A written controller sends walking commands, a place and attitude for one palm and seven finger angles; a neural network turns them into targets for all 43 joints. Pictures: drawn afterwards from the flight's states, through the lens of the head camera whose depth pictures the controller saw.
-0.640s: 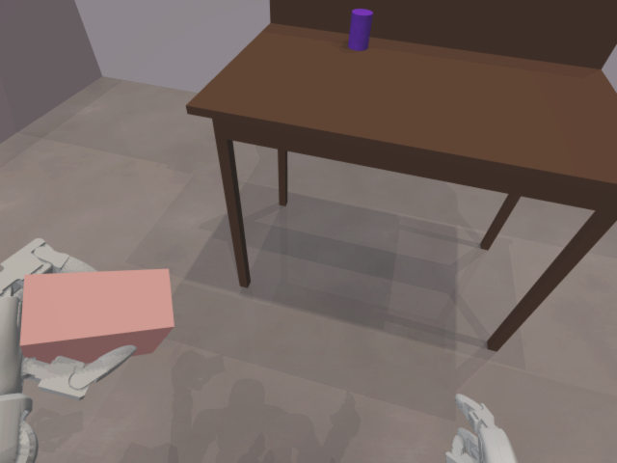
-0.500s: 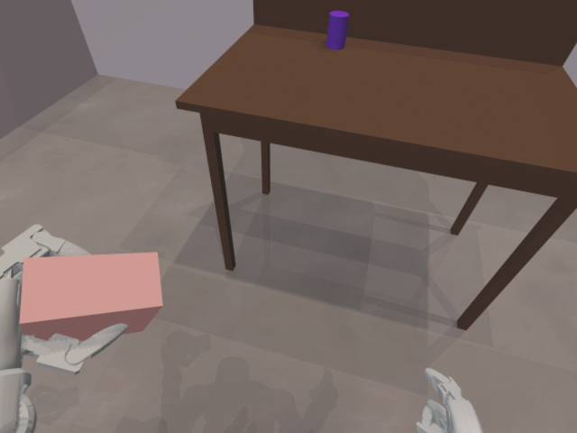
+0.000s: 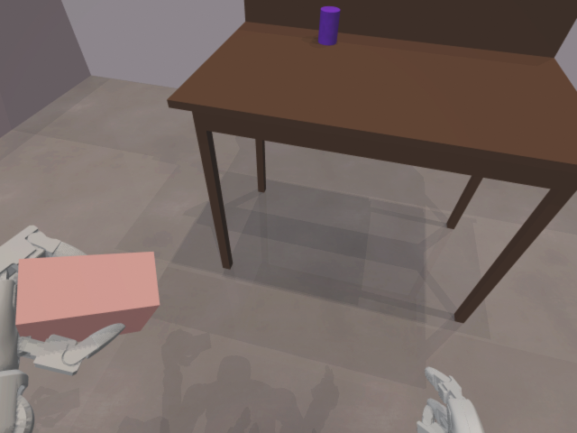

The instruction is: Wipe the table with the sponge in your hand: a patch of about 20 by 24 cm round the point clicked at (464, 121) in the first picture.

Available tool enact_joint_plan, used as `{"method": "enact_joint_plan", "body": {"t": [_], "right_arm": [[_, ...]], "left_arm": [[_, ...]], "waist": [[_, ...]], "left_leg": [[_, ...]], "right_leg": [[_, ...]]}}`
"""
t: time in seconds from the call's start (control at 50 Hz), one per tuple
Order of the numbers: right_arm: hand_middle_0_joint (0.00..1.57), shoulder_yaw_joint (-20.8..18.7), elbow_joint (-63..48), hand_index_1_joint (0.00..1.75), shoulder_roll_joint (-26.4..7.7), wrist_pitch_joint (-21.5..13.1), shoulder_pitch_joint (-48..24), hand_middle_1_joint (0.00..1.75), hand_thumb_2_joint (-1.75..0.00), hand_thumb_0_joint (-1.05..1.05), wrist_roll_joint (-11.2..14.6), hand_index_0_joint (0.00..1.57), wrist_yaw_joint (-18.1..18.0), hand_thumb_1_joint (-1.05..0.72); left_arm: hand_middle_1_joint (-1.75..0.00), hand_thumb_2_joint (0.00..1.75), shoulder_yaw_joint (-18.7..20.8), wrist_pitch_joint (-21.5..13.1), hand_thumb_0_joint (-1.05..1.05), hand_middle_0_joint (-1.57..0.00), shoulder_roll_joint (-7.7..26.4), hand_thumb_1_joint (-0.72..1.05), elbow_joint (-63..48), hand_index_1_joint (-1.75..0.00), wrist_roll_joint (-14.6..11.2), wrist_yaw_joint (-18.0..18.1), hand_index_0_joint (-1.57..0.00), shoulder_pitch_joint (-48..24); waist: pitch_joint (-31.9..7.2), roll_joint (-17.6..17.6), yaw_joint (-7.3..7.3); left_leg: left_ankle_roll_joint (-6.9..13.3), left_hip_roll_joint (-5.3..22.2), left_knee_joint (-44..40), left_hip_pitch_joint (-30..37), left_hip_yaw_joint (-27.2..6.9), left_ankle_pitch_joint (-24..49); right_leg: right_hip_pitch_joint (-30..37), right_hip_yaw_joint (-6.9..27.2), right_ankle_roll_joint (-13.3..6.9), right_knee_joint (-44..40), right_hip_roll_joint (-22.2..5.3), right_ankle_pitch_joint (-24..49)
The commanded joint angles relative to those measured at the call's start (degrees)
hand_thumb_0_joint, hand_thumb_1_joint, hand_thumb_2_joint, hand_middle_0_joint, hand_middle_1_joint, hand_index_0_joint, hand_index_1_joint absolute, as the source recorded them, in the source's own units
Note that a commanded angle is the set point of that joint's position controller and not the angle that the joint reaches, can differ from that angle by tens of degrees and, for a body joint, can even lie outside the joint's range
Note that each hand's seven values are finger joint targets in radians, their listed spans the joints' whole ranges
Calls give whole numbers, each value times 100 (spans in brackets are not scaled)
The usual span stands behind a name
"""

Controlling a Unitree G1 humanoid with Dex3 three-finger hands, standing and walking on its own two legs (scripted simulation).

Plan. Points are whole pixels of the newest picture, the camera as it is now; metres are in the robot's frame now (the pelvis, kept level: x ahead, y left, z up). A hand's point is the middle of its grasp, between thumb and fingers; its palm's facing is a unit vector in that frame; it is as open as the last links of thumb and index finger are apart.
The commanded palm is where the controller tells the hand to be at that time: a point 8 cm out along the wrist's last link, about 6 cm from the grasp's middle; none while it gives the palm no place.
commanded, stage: walk to a spot facing it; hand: left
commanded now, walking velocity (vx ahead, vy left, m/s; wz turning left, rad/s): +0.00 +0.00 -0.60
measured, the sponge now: (108, 298) +0.22 +0.22 +0.14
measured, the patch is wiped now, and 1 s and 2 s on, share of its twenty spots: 0.00 0.00 0.00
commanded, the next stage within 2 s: turn to face it in 0.54 s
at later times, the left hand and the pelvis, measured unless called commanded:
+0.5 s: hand (153, 260) +0.26 +0.18 +0.16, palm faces +0.27 -0.87 -0.42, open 9.9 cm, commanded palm +0.22 +0.23 +0.18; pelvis +0.00 -0.02 -0.02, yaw -11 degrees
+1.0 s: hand (290, 200) +0.35 +0.03 +0.17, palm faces -0.06 -0.85 -0.52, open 9.9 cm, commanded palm +0.32 +0.10 +0.18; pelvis +0.05 -0.08 +0.00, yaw -28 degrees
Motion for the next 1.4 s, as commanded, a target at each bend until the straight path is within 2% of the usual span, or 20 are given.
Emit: {"method": "enact_joint_plan", "body": {"t": [0.0, 0.18, 0.34, 0.4, 0.44, 0.46, 0.52, 0.6, 0.62, 0.64, 0.66, 0.68, 0.74, 0.78, 1.02, 1.06, 1.14, 1.16, 1.2, 1.38], "right_arm": [[20, -318, -938, 30, -735, -252, -538, 30, -90, 0, 28, 20, -18, -90], [20, -333, -1201, 30, -689, -104, -601, 30, -90, 0, 77, 20, 55, -90], [20, -330, -1061, 30, -600, -45, -438, 30, -90, 0, -49, 20, 142, -90], [20, -327, -1002, 30, -652, -28, -442, 30, -90, 0, -60, 20, 83, -90], [20, -365, -1039, 30, -759, -45, -584, 30, -90, 0, 12, 20, -9, -90], [20, -364, -1005, 30, -712, -73, -475, 30, -90, 0, 27, 20, 2, -90], [20, -357, -944, 30, -764, -148, -419, 30, -90, 0, 29, 20, 69, -90], [20, -359, -902, 30, -821, -307, -239, 30, -90, 0, 12, 20, 144, -90], [20, -389, -901, 30, -792, -337, -229, 30, -90, 0, 52, 20, 164, -90], [20, -402, -993, 30, -648, -350, -299, 30, -90, 0, 99, 20, 188, -90], [20, -330, -1148, 30, -684, -379, -662, 30, -90, 0, 48, 20, 184, -90], [20, -404, -993, 30, -703, -305, -457, 30, -90, 0, 43, 20, 218, -90], [20, -264, -898, 30, -530, 38, -453, 30, -90, 0, 15, 20, 300, -90], [20, -287, -920, 30, -519, 103, -537, 30, -90, 0, -21, 20, 272, -90], [20, -353, -1127, 30, -652, 114, -457, 30, -90, 0, 94, 20, 114, -90], [20, -402, -1139, 30, -746, 95, -443, 30, -90, 0, 101, 20, 68, -90], [20, -374, -1168, 30, -670, -38, -416, 30, -90, 0, -52, 20, 78, -90], [20, -363, -1104, 30, -629, -97, -301, 30, -90, 0, -66, 20, 123, -90], [20, -425, -1011, 30, -778, -159, -260, 30, -90, 0, -5, 20, 197, -90], [20, -304, -947, 30, -723, -83, -445, 30, -90, 0, 32, 20, 61, -90]], "left_arm": [[-160, 130, 503, -352, 0, -120, 877, 10, -1269, -160, -36, 114, -120, -823], [-160, 130, 722, -305, 0, -120, 948, 10, -1754, -160, -124, 117, -120, -524], [-160, 130, 975, -394, 0, -120, 1142, 10, -1685, -160, -190, 125, -120, -513], [-160, 130, 935, -464, 0, -120, 1082, 10, -1612, -160, -197, 85, -120, -532], [-160, 130, 898, -517, 0, -120, 1018, 10, -1585, -160, -189, 40, -120, -552], [-160, 130, 899, -519, 0, -120, 1018, 10, -1401, -160, -113, 24, -120, -390], [-160, 130, 566, -585, 0, -120, 814, 10, -1275, -160, -73, -67, -120, -628], [-160, 130, 512, -546, 0, -120, 932, 10, -1143, -160, -17, -69, -120, -1011], [-160, 130, 539, -494, 0, -120, 972, 10, -1103, -160, -6, -66, -120, -1057], [-160, 130, 679, -425, 0, -120, 1159, 10, -993, -160, 18, -30, -120, -890], [-160, 130, 1028, -412, 0, -120, 1406, 10, -1111, -160, -88, 72, -120, -884], [-160, 130, 1067, -452, 0, -120, 1462, 10, -1302, -160, -170, 83, -120, -585], [-160, 130, 1330, -659, 0, -120, 1561, 10, -1884, -160, -206, 66, -120, 107], [-160, 130, 1420, -756, 0, -120, 1556, 10, -1922, -160, -214, 72, -120, 324], [-160, 130, 841, -489, 0, -120, 1216, 10, -1612, -160, -150, 71, -120, -17], [-160, 130, 779, -472, 0, -120, 1289, 10, -1935, -160, -125, 77, -120, -307], [-160, 130, 987, -536, 0, -120, 1516, 10, -2123, -160, -129, 5, -120, -248], [-160, 130, 800, -548, 0, -120, 1306, 10, -2225, -160, -96, -24, -120, -328], [-160, 130, 589, -422, 0, -120, 1059, 10, -2113, -160, -97, -47, -120, -355], [-160, 130, 714, -191, 0, -120, 1119, 10, -1493, -160, -122, 32, -120, -343]], "waist": [[-367, 213, -53], [-645, 598, 36], [-609, -798, -106], [-726, -338, -128], [-658, 1286, -101], [-503, 1454, -89], [43, 1055, -89], [-147, 848, -18], [-318, 180, 51], [-419, -1545, 10], [-414, -1772, 70], [-520, -1042, -34], [-986, -266, -140], [-980, -312, -153], [-878, -481, -80], [-867, 12, -126], [-896, 1863, 53], [-796, 1489, 1], [-795, 1293, -75], [-417, 1055, -162]], "left_leg": [[73, 446, -551, -170, -128, -817], [183, 942, -173, -329, -94, -712], [-32, 157, 935, 28, 374, -1694], [254, 616, -62, 869, -26, -1381], [736, 1821, -926, 1147, -1204, -1650], [1065, 2438, -1393, 662, -1539, -1943], [939, 2389, -1142, 54, -434, -1136], [374, 1839, 389, 47, 776, 237], [241, 1372, 1728, -264, 1044, 428], [-39, 567, 3449, -1512, 1156, -1147], [-239, 219, 4354, -2398, 484, -2330], [-318, 368, 4667, -2278, -234, -1950], [-428, 420, 4703, -2383, -230, -1187], [-428, 389, 4226, -2244, -153, -1103], [-120, 140, 400, -70, 279, -190], [26, 471, -431, 928, 109, 1115], [969, 2229, -782, 1493, -1330, 3613], [989, 2168, -708, 1335, -1147, 3740], [784, 1880, -574, 1226, -380, 3104], [440, 1368, -386, -404, 225, -995]], "right_leg": [[-212, 693, -102, -266, -266, -563], [-510, 774, -105, 1034, -181, -205], [-1161, 2751, -790, -284, -929, -1473], [-1517, 1919, -471, 596, -375, -1039], [-2213, 710, -63, 2300, 291, -1724], [-2093, 159, 83, 3403, 89, -2086], [-1578, -298, 173, 3094, -441, -1870], [-39, -1117, 115, 1098, -68, -1359], [575, -711, -57, 280, -153, -666], [1281, 1490, -702, -224, -1273, 999], [1190, 3125, -1175, -531, -2178, 2134], [1127, 3200, -1115, -569, -2183, 1977], [1766, 1724, -1046, 10, -1684, 3144], [1637, 1465, -1068, -42, -1635, 3622], [691, 1425, -694, -107, -1210, 2785], [177, 1224, -345, 245, -843, 2089], [-1105, 131, 129, 2379, -65, -2116], [-1014, 67, 115, 2510, -117, -2041], [-848, -304, 135, 2351, -121, -1655], [868, -1043, -16, 111, -93, -1258]]}}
